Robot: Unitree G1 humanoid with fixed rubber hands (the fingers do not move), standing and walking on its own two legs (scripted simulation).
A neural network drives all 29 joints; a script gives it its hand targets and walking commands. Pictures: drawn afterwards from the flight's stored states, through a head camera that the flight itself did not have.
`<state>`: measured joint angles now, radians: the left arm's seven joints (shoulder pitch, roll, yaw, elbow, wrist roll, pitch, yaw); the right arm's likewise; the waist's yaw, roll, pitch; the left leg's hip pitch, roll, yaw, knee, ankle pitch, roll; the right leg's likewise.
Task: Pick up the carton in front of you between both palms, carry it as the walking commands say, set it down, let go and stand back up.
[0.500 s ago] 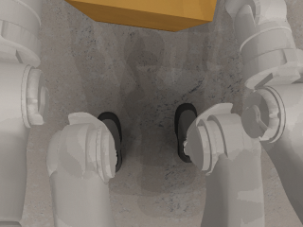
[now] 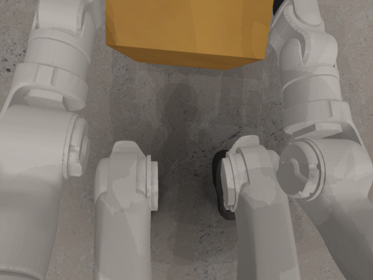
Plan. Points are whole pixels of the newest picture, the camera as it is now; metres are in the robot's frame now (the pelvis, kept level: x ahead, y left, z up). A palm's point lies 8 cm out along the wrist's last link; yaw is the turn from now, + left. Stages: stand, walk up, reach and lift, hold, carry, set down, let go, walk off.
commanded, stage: reach and lift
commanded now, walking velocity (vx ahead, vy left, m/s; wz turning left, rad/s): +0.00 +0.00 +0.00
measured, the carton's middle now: (188, 0) +0.56 +0.00 -0.19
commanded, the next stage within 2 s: none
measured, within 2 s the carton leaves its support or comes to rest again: neither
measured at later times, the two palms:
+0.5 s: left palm out of the picture +0.51 +0.16 +0.04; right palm out of the picture +0.50 -0.14 +0.06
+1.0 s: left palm out of the picture +0.46 +0.16 +0.21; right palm out of the picture +0.46 -0.14 +0.22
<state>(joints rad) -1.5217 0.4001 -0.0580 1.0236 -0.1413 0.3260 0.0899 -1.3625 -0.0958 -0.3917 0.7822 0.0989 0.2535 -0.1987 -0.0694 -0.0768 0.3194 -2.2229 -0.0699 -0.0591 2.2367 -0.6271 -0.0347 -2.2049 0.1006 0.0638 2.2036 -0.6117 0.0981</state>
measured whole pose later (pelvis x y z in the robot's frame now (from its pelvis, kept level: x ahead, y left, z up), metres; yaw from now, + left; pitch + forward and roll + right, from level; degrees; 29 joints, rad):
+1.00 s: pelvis +0.03 -0.01 +0.25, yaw +3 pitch +35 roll +0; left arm -0.79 -0.01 0.37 0.72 0.23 0.39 0.01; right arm -0.73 0.15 -0.51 0.57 -0.26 0.35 -0.03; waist -0.04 -0.02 -0.24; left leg -1.48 -0.10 -0.11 1.32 -0.45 -0.04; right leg -1.47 0.09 0.11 1.31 -0.46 0.05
